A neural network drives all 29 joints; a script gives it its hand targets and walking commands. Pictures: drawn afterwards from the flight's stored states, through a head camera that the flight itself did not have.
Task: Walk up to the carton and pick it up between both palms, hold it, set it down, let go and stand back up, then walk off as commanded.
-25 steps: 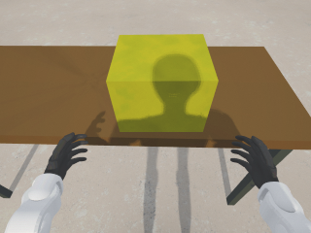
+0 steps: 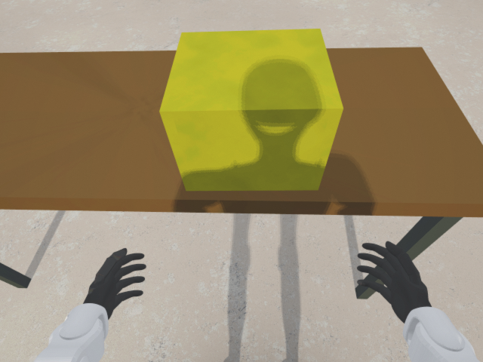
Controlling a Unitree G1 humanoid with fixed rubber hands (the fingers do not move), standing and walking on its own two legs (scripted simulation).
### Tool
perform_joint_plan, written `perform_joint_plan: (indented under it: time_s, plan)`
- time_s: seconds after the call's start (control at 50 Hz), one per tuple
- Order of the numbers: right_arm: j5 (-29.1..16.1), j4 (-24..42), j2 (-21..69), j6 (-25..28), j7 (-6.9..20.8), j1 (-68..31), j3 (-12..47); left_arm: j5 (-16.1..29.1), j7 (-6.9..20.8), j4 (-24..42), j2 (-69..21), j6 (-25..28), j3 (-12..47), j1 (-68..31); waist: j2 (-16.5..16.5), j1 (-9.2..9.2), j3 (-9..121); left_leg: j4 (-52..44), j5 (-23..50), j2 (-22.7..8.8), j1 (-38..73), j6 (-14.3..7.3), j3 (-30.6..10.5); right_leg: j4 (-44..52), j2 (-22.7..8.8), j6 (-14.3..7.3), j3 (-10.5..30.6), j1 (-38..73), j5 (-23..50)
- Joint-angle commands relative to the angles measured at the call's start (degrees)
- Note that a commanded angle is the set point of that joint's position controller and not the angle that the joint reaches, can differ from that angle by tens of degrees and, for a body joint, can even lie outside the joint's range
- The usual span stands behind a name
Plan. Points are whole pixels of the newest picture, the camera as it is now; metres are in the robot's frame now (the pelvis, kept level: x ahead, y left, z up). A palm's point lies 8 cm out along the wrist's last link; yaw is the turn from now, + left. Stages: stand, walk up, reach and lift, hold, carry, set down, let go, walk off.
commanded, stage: set down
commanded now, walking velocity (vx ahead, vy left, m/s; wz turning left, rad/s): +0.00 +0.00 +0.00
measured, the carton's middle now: (250, 112) +0.53 +0.00 +0.10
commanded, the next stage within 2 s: let go in 1.16 s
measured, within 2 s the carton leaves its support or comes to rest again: neither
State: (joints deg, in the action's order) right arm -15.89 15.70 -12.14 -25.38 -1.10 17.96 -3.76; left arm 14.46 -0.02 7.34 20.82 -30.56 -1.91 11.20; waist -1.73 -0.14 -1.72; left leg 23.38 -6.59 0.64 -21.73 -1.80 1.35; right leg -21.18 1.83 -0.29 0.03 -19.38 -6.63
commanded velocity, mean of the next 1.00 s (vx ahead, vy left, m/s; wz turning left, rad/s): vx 0.00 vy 0.00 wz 0.00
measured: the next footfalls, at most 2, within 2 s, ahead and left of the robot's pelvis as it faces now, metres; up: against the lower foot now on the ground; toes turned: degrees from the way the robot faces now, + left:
none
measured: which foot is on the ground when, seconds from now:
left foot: down 0.00-1.00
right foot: down 0.00-1.00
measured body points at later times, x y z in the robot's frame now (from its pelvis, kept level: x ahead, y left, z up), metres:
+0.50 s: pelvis +0.05 +0.00 +0.00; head +0.13 +0.02 +0.44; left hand +0.24 +0.24 -0.04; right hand +0.25 -0.20 -0.03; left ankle +0.06 +0.09 -0.74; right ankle +0.04 -0.11 -0.74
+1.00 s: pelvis +0.04 +0.00 +0.00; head +0.09 +0.01 +0.45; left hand +0.19 +0.23 -0.07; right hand +0.21 -0.23 -0.06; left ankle +0.06 +0.09 -0.74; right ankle +0.04 -0.11 -0.74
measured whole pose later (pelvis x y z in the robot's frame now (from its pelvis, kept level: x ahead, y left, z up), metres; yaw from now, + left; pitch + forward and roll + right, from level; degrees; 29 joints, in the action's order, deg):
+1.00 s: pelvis +0.04 +0.00 +0.00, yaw +0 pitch +7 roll -1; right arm -9.0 -18.5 -12.2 2.0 1.6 18.0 -0.4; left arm 13.1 -0.7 -12.5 17.0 -11.9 2.6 19.7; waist -0.2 -0.1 1.0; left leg 23.4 -9.5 0.6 -21.3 -1.8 1.3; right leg -20.2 1.9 -0.3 0.0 -18.5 -9.1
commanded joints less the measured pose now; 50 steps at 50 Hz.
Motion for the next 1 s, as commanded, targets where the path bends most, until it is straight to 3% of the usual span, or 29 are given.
perform_joint_plan:
  time_s: [0.0,0.06,0.16,0.18,0.2,0.22,0.24,0.26,0.32,0.36,0.44,0.5,0.52,0.54,0.58,0.7,0.72,0.82,0.92,0.96,0.98]
  plan:
    - [8.4,7.0,-5.7,10.4,0.5,-6.1,-4.5,0.9,-1.5,9.3,8.3,11.0,-3.0,-8.2,3.2,3.55,18.6,-6.8,-8.1,-3.3,16.5,1.1,-0.4,2.8,-2.0,-0.4,3.2,9.7,-12.6]
    - [8.8,6.6,-3.8,12.7,-0.8,-3.6,-2.4,1.3,-0.6,6.7,9.0,13.2,-3.4,-5.0,5.9,3.57,19.5,-5.1,-2.8,-2.4,19.5,0.4,1.1,3.3,-2.9,0.8,3.4,9.5,-8.0]
    - [7.3,3.0,-2.9,14.6,-2.0,0.4,1.1,-1.1,1.8,4.2,8.2,14.8,-3.5,0.9,5.2,3.47,18.4,-3.5,5.6,-1.9,22.2,0.8,1.6,3.9,-2.9,1.3,3.3,11.3,2.8]
    - [7.3,-1.1,-3.8,14.8,-1.7,1.6,1.3,-2.7,2.1,2.2,7.4,14.7,-3.8,2.6,3.4,3.66,16.8,-3.3,7.5,-2.0,22.9,1.3,1.3,4.0,-2.8,0.8,3.2,10.7,4.6]
    - [6.7,-0.6,-3.8,15.6,-1.8,2.3,1.6,-3.5,2.2,3.4,7.6,15.2,-4.0,3.7,3.0,3.93,17.7,-2.9,9.8,-1.9,23.7,1.7,1.1,4.2,-2.7,0.8,3.1,11.4,6.7]
    - [6.7,-5.0,-5.7,15.5,-1.1,2.2,1.6,-5.2,2.1,1.8,5.5,14.5,-3.7,5.0,0.3,4.22,15.8,-2.7,12.6,-2.3,24.3,2.6,0.7,3.9,-1.9,0.0,2.4,10.1,6.9]
    - [6.1,-2.5,-5.0,16.9,-1.5,4.6,2.2,-5.1,2.5,4.1,6.4,15.3,-4.2,6.8,0.8,3.8,17.6,-1.2,17.0,-1.9,26.0,2.9,0.6,4.2,-2.1,0.1,2.7,11.4,11.2]
    - [5.9,-6.4,-6.2,17.2,-0.9,4.1,1.7,-6.8,2.2,2.8,4.9,14.9,-4.0,7.3,-1.9,4.16,17.3,-0.9,19.5,-2.1,27.0,3.7,0.2,4.4,-1.5,-0.5,2.3,10.8,10.9]
    - [4.5,-5.2,-7.1,21.4,-0.4,6.2,0.8,-7.7,1.4,8.9,4.3,16.4,-3.6,10.0,-4.8,3.59,21.4,1.7,30.8,-2.3,32.0,5.3,-0.7,4.6,-0.5,-1.3,1.6,11.1,14.1]
    - [5.5,-10.9,-8.1,23.3,0.5,6.2,0.2,-9.2,0.9,5.5,2.7,16.3,-2.8,11.5,-7.2,3.23,20.4,2.7,34.8,-2.3,33.7,6.5,-1.1,4.7,0.2,-1.9,1.3,9.8,12.9]
    - [6.4,-13.0,-7.6,28.1,1.0,6.3,-0.8,-8.8,-0.3,7.6,2.8,19.1,-1.9,12.0,-6.6,3.0,22.3,4.1,38.8,-2.5,33.4,6.9,-1.7,4.3,0.6,-1.8,1.2,10.2,12.2]
    - [7.7,-16.4,-7.0,30.7,1.1,5.7,-1.2,-8.1,-0.7,5.1,2.4,21.2,-1.0,12.0,-4.4,2.14,22.5,4.2,37.2,-2.4,31.6,6.7,-1.3,3.9,0.6,-1.5,1.2,10.5,11.7]
    - [8.1,-17.9,-6.8,31.2,1.1,5.7,-1.0,-8.3,-0.6,2.6,2.2,21.6,-0.8,12.2,-3.6,1.89,21.5,4.0,34.8,-2.1,31.0,6.3,-1.0,4.0,0.6,-1.3,1.3,10.0,11.2]
    - [8.0,-15.8,-5.6,32.1,0.5,5.9,-0.7,-7.3,-0.3,4.5,3.5,22.7,-0.9,11.6,-1.8,1.53,22.5,4.1,33.0,-1.6,30.6,5.7,-0.6,4.2,0.1,-0.7,1.9,11.1,12.1]
    - [8.8,-19.2,-6.2,32.7,0.8,4.1,-0.6,-7.6,-0.3,0.6,2.7,23.3,0.0,10.7,-0.7,1.1,21.1,3.5,29.4,-1.8,29.5,5.4,-0.6,4.3,0.4,-0.7,1.4,10.2,10.4]
    - [10.3,-26.1,-5.6,31.8,1.7,-2.7,0.4,-7.9,0.0,-8.4,1.5,22.9,2.0,6.0,2.2,1.3,13.8,0.0,12.8,-2.0,22.5,4.0,0.2,5.4,0.0,-0.9,1.2,9.2,1.6]
    - [10.3,-24.0,-4.9,31.9,1.4,-3.7,0.3,-7.0,0.2,-7.3,1.9,23.0,2.5,5.2,3.6,0.96,13.6,-0.2,10.9,-2.0,21.5,3.6,0.4,5.5,-0.5,-0.7,1.3,9.6,1.7]
    - [11.9,-25.8,-4.6,30.9,2.1,-8.6,0.1,-6.7,-0.3,-12.1,1.8,22.5,3.0,0.8,5.1,1.44,10.7,-1.6,1.6,-1.7,16.4,2.4,1.1,4.2,-0.9,-0.5,0.5,9.8,-3.0]
    - [12.8,-30.2,-3.3,31.3,3.0,-9.5,-1.2,-7.7,-2.2,-12.4,1.5,23.4,3.2,-2.1,1.4,1.26,11.0,-2.9,-3.4,-2.1,13.0,2.5,1.0,2.1,-1.0,-0.8,0.1,11.2,-5.3]
    - [12.7,-34.0,-4.6,31.7,4.2,-10.9,-2.1,-9.5,-3.4,-13.0,0.1,23.4,3.4,-2.9,-2.7,1.76,10.5,-4.2,-5.0,-2.9,11.9,2.9,0.6,0.9,-0.3,-1.2,-0.4,12.0,-6.1]
    - [12.4,-32.8,-4.3,32.0,4.3,-11.1,-1.8,-9.6,-3.7,-12.4,0.1,23.5,3.6,-3.2,-2.3,1.95,11.5,-4.1,-5.7,-2.9,11.2,2.6,0.4,0.7,-0.3,-1.1,-0.3,13.1,-5.5]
